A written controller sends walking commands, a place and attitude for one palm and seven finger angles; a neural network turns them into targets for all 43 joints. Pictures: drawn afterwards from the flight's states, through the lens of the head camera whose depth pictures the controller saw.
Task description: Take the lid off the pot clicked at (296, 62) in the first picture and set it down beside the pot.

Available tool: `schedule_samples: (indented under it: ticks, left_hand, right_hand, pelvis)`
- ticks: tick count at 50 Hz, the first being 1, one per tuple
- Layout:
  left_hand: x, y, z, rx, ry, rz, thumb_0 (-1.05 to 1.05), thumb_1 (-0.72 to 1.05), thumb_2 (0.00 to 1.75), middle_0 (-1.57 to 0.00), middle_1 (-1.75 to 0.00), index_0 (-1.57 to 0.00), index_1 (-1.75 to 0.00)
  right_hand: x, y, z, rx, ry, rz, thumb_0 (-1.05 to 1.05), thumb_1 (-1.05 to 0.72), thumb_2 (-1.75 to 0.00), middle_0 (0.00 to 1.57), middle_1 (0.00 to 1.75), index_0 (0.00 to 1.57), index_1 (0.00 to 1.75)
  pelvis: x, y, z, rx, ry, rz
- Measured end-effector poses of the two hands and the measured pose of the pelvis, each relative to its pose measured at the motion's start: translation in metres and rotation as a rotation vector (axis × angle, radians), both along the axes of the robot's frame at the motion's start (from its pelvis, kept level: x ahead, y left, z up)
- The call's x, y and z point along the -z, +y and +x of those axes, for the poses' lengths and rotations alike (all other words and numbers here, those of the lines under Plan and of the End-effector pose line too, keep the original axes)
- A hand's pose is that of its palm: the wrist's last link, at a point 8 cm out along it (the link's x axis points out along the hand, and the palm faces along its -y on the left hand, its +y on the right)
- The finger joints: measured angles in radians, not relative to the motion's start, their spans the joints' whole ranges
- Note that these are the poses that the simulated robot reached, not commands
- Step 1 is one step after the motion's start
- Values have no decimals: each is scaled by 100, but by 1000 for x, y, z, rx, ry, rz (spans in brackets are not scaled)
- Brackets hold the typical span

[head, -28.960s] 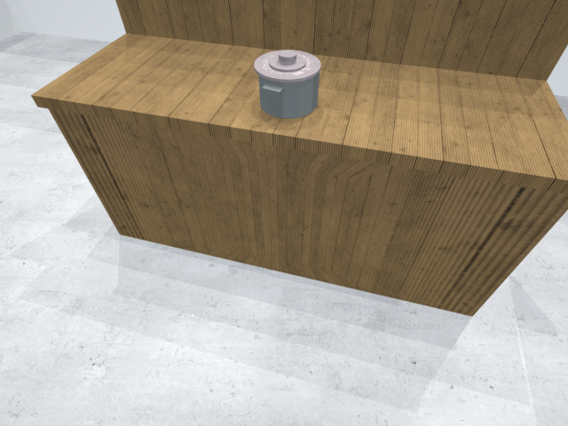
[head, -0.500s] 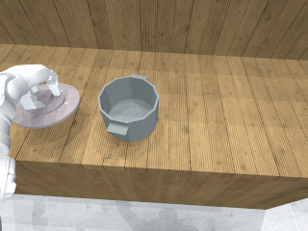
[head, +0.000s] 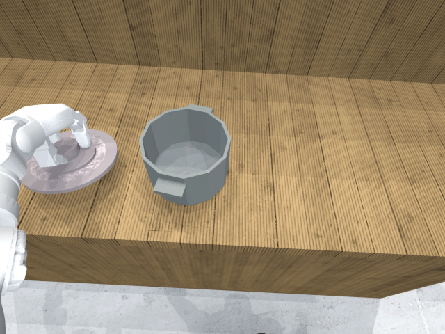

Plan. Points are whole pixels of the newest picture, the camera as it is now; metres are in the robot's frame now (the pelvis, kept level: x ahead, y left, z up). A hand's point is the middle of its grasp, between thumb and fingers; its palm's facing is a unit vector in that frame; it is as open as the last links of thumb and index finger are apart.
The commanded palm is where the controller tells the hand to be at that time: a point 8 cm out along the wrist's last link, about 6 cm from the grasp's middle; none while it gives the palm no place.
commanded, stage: lower the lid onto the table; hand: left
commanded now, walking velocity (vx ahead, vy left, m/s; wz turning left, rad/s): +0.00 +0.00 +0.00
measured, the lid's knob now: (65, 148) +0.46 +0.30 +0.03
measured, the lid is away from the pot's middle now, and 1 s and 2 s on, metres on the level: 0.24 0.24 0.25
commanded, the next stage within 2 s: open the fingers wide in 1.20 s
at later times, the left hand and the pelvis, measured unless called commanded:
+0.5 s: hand (62, 158) +0.43 +0.30 +0.03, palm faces -0.53 -0.06 -0.84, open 7.6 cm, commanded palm +0.46 +0.30 +0.09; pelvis +0.00 +0.00 -0.01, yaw -1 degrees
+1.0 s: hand (61, 159) +0.43 +0.31 +0.02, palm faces -0.54 -0.06 -0.84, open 7.6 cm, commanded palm +0.48 +0.31 +0.05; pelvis -0.02 -0.01 -0.03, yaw -1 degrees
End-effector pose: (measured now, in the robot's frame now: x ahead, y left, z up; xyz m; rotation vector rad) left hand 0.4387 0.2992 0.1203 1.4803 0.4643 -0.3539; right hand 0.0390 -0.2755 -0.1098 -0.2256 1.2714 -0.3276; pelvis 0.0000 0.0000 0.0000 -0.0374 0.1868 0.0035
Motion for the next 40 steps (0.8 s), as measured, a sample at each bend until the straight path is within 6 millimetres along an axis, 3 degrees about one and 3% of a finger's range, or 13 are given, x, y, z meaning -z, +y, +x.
schedule_samples:
  ticks: [16,40]
  left_hand:
    - [20,-2,7,12,19,4,2,20,87,-65,-84,-69,-89]
    - [38,5,2,-15,42,11,4,17,84,-66,-88,-71,-92]
  right_hand:
    - [0,-6,-27,45,70,-22,0,-91,-90,20,30,20,30]
    - [7,-16,-44,51,73,-54,0,-90,-90,20,30,21,30]
  pelvis:
    - [3,-1,1,8,29,-3]
    - [17,-7,-15,16,81,-6]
